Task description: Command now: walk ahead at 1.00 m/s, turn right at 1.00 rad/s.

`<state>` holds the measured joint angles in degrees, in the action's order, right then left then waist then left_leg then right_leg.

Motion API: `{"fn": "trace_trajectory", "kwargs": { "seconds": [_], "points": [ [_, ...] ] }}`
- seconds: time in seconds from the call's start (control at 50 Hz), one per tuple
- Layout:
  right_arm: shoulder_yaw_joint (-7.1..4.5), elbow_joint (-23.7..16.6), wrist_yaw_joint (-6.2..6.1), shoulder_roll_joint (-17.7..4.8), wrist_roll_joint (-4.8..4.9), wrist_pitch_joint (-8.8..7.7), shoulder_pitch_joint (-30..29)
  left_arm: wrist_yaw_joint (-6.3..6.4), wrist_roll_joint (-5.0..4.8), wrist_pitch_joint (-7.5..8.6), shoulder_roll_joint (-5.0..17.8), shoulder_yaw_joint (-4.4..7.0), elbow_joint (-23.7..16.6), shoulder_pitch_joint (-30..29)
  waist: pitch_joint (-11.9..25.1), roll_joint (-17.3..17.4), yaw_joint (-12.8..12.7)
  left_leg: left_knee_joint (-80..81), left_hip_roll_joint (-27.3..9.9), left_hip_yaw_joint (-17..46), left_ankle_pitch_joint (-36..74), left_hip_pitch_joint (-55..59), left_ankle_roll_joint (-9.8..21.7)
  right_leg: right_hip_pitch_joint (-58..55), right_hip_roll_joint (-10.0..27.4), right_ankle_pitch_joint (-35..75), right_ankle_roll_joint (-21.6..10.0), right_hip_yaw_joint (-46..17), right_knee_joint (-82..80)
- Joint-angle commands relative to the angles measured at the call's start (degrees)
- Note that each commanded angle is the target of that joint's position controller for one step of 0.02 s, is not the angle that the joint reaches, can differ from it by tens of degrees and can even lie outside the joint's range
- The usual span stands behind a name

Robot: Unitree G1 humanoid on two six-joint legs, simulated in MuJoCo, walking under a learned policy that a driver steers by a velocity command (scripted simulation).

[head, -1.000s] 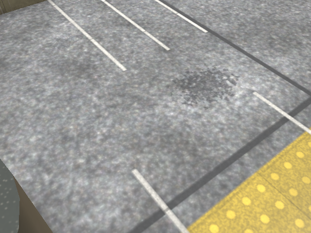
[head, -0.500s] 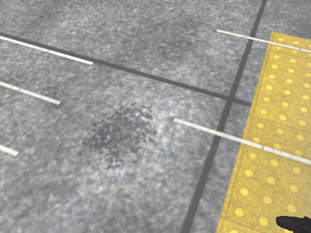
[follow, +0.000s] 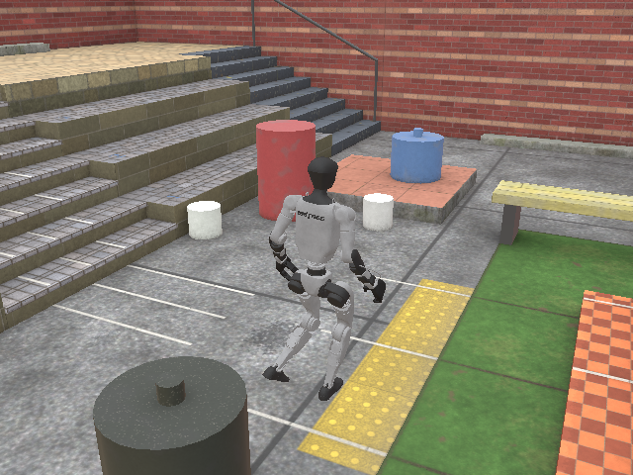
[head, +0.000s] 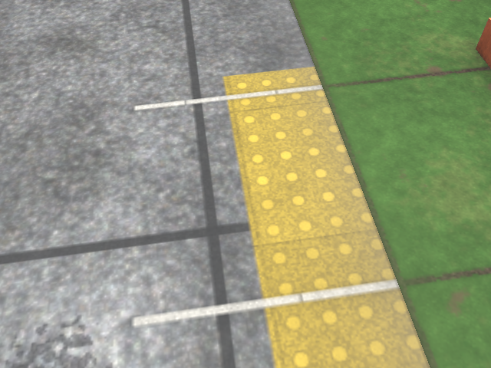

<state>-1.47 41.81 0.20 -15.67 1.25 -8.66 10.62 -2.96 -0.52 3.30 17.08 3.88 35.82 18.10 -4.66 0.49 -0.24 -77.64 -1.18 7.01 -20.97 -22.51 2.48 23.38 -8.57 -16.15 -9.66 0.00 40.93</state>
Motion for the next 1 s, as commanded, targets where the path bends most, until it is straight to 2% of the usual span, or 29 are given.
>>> {"fn": "trace_trajectory", "kwargs": {
  "seconds": [0.02,0.06,0.1,0.14,0.18,0.22,0.24,0.26,0.28,0.3,0.32,0.34,0.36,0.38,0.42,0.48,0.52,0.56,0.64,0.66,0.68,0.7,0.72,0.78,0.8,0.84,0.9,0.94,1.0],
  "points": [
    [-2.07,-4.8,-0.05,-8.4,-0.94,0.33,2.5,1.08,0.24,2.29,6.6,1.68,-5.0,-3.6,2.5,0.6,4.2,9.3,-3.3,3.1,3.2,-15.1,-2.2,-9.5,14.2,-8.1,-10.8,-34.1,-27.0],
    [-1.8,-6.2,-0.17,-7.5,-2.4,1.09,-2.0,2.29,-1.13,1.93,5.2,1.1,-3.2,-2.2,-0.1,0.4,3.2,18.8,-3.2,-0.4,6.2,-11.3,-4.5,-2.5,10.8,0.6,-9.7,-25.9,-27.3],
    [-0.54,-9.2,0.17,-3.7,-3.04,1.19,-10.3,3.45,-1.57,1.46,5.8,1.31,-1.7,-1.2,-1.9,0.2,0.5,31.6,-1.1,-3.5,17.8,-4.6,-5.8,4.8,6.9,4.4,-7.4,-20.1,-26.8],
    [-0.42,-11.2,0.79,-2.4,-2.18,1.12,-14.4,3.74,-1.56,0.96,7.7,2.19,-0.4,0.8,-0.6,-1.2,-2.4,40.8,1.8,-4.9,27.2,4.2,-6.6,8.3,6.3,0.1,-4.7,-19.8,-27.0],
    [-1.82,-11.9,0.72,-5.3,0.0,1.11,-15.0,4.01,-2.16,0.86,7.5,2.37,0.7,2.2,0.7,-4.2,-2.9,45.5,1.9,-1.2,27.9,6.2,-7.4,2.7,7.8,-4.6,-3.1,-23.7,-24.6],
    [-2.76,-12.5,0.41,-7.5,0.56,0.75,-15.4,4.4,-2.45,0.39,6.9,2.65,1.6,3.4,0.3,-5.3,-3.0,49.5,1.6,0.4,24.1,4.2,-7.0,-6.1,9.0,-2.0,-1.5,-26.8,-19.7],
    [-3.58,-12.1,0.25,-8.7,0.31,0.45,-13.2,4.54,-2.28,-0.26,6.8,2.88,2.0,3.9,1.5,-6.0,-1.7,50.7,2.2,-0.4,21.6,5.9,-6.2,-9.5,9.1,5.0,-0.1,-27.4,-14.8],
    [-4.82,-10.9,-0.01,-10.3,-0.25,0.24,-6.6,4.46,-1.87,-0.82,6.5,2.9,1.7,3.2,5.7,-6.3,2.1,51.1,2.2,-1.6,20.9,12.5,-4.6,-11.6,7.1,15.8,2.6,-25.8,-5.3],
    [-5.4,-9.4,-0.21,-11.7,-1.23,0.29,5.4,4.26,-0.55,-1.27,4.0,1.92,0.2,1.3,15.2,-6.7,8.0,45.5,-3.2,0.2,22.3,27.4,-2.0,-7.4,5.5,17.9,5.6,-22.2,10.3],
    [-5.68,-8.5,-0.09,-16.7,-3.93,0.65,10.5,4.14,-0.89,-1.45,-4.7,-0.23,-1.4,12.5,27.7,15.7,1.9,47.9,-21.4,27.3,29.9,49.1,7.7,9.8,-2.0,-19.3,9.6,-15.0,33.6],
    [-5.83,-7.0,1.26,-16.0,-2.68,1.2,11.9,3.89,-2.39,-1.32,1.3,-0.6,-1.5,15.8,34.1,27.3,1.5,53.8,-27.1,47.6,15.9,52.2,13.4,17.8,2.4,-20.0,10.9,-13.3,45.3],
    [-4.42,-9.3,0.8,-9.6,-2.78,2.06,7.2,4.04,-2.5,-1.92,5.0,0.25,-1.1,8.9,25.7,18.3,4.0,54.9,-22.4,37.6,14.6,46.0,11.6,21.2,5.7,-15.6,12.1,-12.0,47.8],
    [-3.36,-9.2,0.48,-6.8,-2.88,2.98,3.0,4.11,-1.66,-2.24,6.9,0.6,-2.4,1.9,17.3,9.9,4.3,54.5,-19.1,25.1,25.1,36.3,9.5,20.5,7.4,-12.0,12.6,-8.8,45.8],
    [-2.92,-8.5,0.41,-6.3,-2.81,3.43,0.9,4.14,-0.43,-2.23,7.1,0.83,-3.4,-2.6,12.4,5.1,3.5,53.7,-16.4,17.5,37.9,28.0,8.7,18.3,8.6,-11.5,12.8,-7.4,42.8],
    [-2.42,-5.7,0.35,-5.8,-2.73,2.95,0.8,3.73,-0.4,-2.15,4.4,0.36,-4.7,-5.0,7.9,5.0,1.4,55.1,-13.5,9.9,49.0,19.8,8.4,15.1,10.8,-13.3,11.6,-7.4,33.1],
    [-3.11,-3.0,0.18,-8.3,-1.55,3.24,-0.9,3.59,-0.36,-2.14,1.2,-0.99,-4.3,-5.6,9.4,5.0,0.1,58.4,-14.2,5.4,55.0,16.0,10.4,9.3,10.2,-9.1,11.6,-4.5,16.4],
    [-3.68,-2.2,-0.09,-10.5,-0.39,4.14,-3.4,2.97,-0.01,-2.38,1.7,-1.31,-3.3,-5.3,11.9,5.5,-0.8,59.5,-13.1,0.6,51.9,12.1,9.7,0.6,9.7,2.0,11.1,-3.3,6.4],
    [-3.52,-1.3,-0.11,-10.7,0.45,4.47,-3.7,2.26,0.18,-2.76,2.7,-1.2,-3.1,-7.3,11.8,5.7,-0.6,59.9,-12.3,-1.5,44.9,10.3,8.2,-5.0,9.0,9.1,10.3,-3.3,-0.3],
    [-2.71,0.9,0.14,-9.5,0.75,4.4,-2.4,2.24,1.37,-2.97,5.2,-0.11,-3.1,-9.1,10.0,3.4,-1.7,53.7,-9.5,-3.5,29.9,7.1,4.1,-16.5,7.9,18.3,6.5,-2.7,-12.9],
    [-1.91,1.6,0.35,-7.6,-0.31,4.3,-0.1,2.76,1.78,-2.95,7.6,0.45,-3.5,-9.0,10.3,-0.3,-1.4,48.2,-6.2,-5.9,23.2,5.0,1.3,-20.4,11.4,29.7,4.7,-5.9,-15.3],
    [-0.11,1.8,1.02,-3.7,-2.63,4.08,5.9,3.47,3.25,-3.12,9.0,-0.17,-5.2,-9.9,15.3,-10.7,1.8,38.9,-1.6,-8.1,-1.4,-1.5,-2.9,-29.3,25.3,49.4,-1.4,-19.2,-14.6],
    [0.48,2.8,0.92,-3.5,-1.33,5.46,8.3,3.43,3.56,-3.29,3.5,-1.63,-4.5,-9.2,19.9,-13.1,0.1,32.7,-2.3,-4.9,-16.9,-1.9,-5.0,-27.4,30.2,41.7,-7.6,-23.6,-16.3],
    [-0.32,2.3,0.58,-7.0,-0.29,6.65,5.7,3.03,2.76,-3.14,3.1,-1.61,-3.5,-9.8,16.6,-10.5,-0.7,29.3,-2.6,-4.0,-17.0,-3.3,-6.0,-23.9,27.7,30.7,-7.2,-22.9,-18.6],
    [-2.77,2.2,-1.38,-11.6,-0.19,9.54,4.5,3.45,1.88,-2.87,8.7,0.43,-1.8,-13.2,10.3,-7.9,0.1,18.0,-2.4,-3.9,-11.9,-6.2,-7.8,-15.7,26.2,22.9,-4.9,-17.1,-21.9],
    [-3.19,2.5,-1.75,-11.6,0.04,10.15,5.8,3.88,1.93,-2.99,9.0,0.65,-1.6,-14.5,9.4,-7.8,1.1,14.0,-1.9,-4.7,-10.4,-5.4,-8.4,-12.7,25.8,23.2,-5.1,-14.5,-22.8],
    [-3.43,2.5,-2.33,-9.2,0.29,11.05,7.2,4.74,2.02,-3.03,5.9,0.1,-1.3,-16.6,9.3,-7.7,2.2,10.8,-2.5,-5.7,-6.7,-5.5,-9.0,-10.2,24.7,20.1,-4.9,-9.3,-24.1],
    [-2.96,0.4,-2.15,-6.0,0.02,11.73,4.1,5.71,2.0,-3.11,3.9,0.08,-0.2,-17.9,9.0,-7.7,1.7,18.0,-4.1,-6.9,-2.5,-5.0,-8.6,-10.6,23.8,16.6,-4.1,-4.0,-24.2],
    [-2.59,-0.9,-0.83,-5.2,0.04,11.34,3.5,5.64,0.83,-2.85,6.5,1.36,0.3,-16.7,11.8,-8.7,1.2,25.0,-5.0,-8.5,-1.0,-1.1,-6.4,-10.6,25.4,0.4,-2.9,-4.2,-27.5],
    [-3.67,0.7,0.9,-7.8,0.25,10.97,7.8,4.69,-0.9,-1.71,9.5,2.77,0.9,-17.4,11.4,-9.7,3.7,32.8,-3.7,-12.7,-1.4,7.6,-1.5,-7.4,26.7,-16.5,0.2,-4.2,-31.3]
  ]
}}
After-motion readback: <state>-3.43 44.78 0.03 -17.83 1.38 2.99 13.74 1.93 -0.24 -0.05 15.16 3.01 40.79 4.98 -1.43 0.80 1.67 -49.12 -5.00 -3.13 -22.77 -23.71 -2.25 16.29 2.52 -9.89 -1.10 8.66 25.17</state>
